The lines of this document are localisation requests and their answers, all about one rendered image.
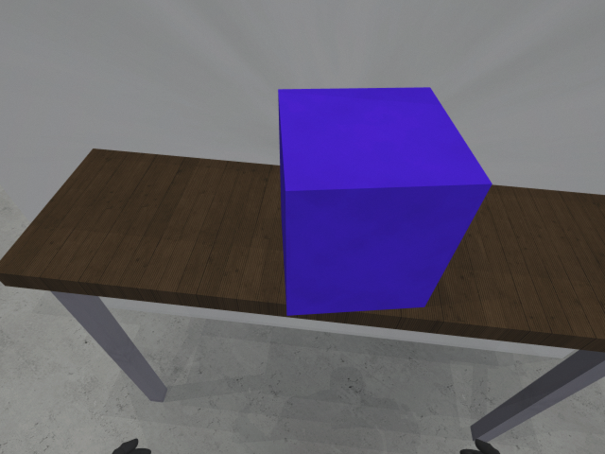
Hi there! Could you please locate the carton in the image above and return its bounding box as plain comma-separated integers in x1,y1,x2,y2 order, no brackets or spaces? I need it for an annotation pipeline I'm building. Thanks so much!
278,87,492,316

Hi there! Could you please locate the table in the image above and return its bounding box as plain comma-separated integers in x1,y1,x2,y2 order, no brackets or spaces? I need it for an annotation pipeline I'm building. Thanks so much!
0,148,605,443

